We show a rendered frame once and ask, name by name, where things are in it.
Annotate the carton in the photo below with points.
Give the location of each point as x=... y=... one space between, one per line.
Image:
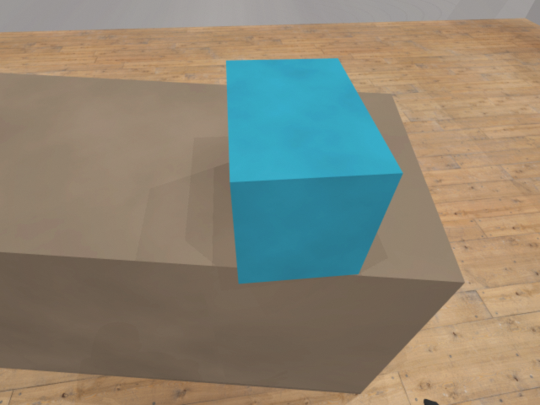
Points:
x=310 y=175

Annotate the pedestal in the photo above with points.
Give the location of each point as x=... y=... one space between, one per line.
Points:
x=117 y=247

